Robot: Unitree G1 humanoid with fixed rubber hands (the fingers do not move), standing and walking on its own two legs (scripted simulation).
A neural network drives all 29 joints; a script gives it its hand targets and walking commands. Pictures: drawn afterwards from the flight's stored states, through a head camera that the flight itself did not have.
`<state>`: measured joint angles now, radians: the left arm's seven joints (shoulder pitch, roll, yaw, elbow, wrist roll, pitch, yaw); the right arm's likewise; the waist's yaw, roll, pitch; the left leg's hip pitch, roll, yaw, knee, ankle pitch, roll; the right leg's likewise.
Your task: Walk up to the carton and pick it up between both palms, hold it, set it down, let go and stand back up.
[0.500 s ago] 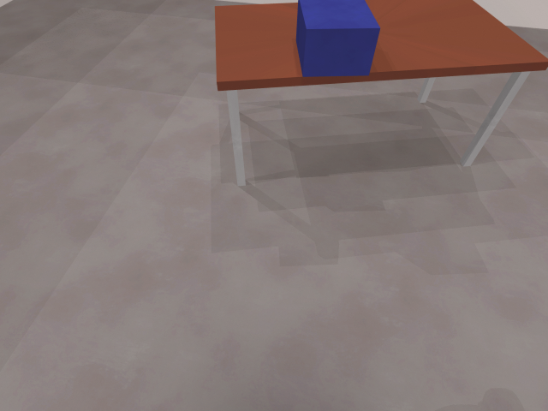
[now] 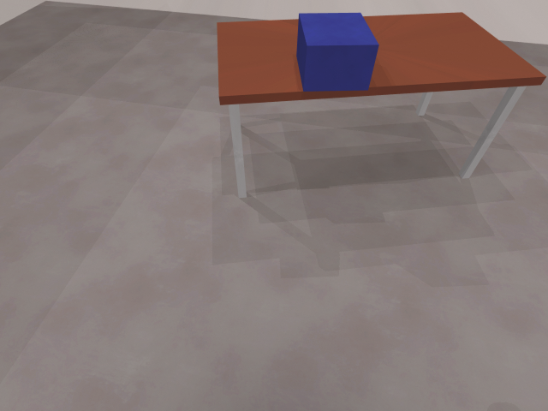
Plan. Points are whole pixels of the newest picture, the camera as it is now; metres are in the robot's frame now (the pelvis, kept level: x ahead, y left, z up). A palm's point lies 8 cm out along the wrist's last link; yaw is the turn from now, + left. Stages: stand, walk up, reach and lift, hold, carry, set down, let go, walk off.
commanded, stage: stand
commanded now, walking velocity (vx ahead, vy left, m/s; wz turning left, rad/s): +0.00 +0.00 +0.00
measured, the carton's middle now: (332, 51) +1.33 -0.19 -0.10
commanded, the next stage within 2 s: walk up in 0.88 s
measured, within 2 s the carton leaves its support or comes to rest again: neither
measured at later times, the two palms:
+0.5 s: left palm out of the picture -0.03 +0.20 -0.15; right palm out of the picture -0.02 -0.18 -0.15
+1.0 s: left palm out of the picture -0.03 +0.20 -0.15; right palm out of the picture -0.02 -0.18 -0.15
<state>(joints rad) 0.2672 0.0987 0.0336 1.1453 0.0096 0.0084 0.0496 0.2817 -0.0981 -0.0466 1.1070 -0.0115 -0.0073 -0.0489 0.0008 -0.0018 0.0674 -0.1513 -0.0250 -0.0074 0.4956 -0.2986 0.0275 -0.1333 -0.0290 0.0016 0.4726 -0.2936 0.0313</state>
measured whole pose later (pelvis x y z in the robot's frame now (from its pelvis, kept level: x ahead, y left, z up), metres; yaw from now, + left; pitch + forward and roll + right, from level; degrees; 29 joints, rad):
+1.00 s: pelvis +0.01 +0.02 +0.00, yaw +0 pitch -2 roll +0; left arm 0.28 0.08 0.01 1.25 0.01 0.01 0.06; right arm 0.31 -0.07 -0.02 1.17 -0.01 -0.02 -0.05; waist -0.01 -0.01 0.07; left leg -0.12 -0.06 0.00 0.45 -0.29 0.05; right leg -0.10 -0.06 0.01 0.44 -0.30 0.06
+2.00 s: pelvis +0.35 -0.06 -0.05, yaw -1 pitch -5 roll +1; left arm 0.46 0.22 0.00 0.92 0.04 -0.03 -0.01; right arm 0.21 -0.14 -0.03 0.86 -0.04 -0.04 -0.01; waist 0.02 -0.05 0.17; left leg -0.47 0.02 0.12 0.84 -0.29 0.05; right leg -0.30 -0.03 0.01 1.31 -0.55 -0.03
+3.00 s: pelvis +0.75 -0.09 -0.03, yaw -6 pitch -3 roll +2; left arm 0.33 0.25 0.05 0.75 0.05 -0.03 -0.01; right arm 0.31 -0.17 -0.03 0.84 -0.04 -0.05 -0.01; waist -0.03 -0.07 0.12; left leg -0.32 0.08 0.16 0.78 -0.39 0.00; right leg -0.54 -0.07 -0.04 1.04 -0.45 0.00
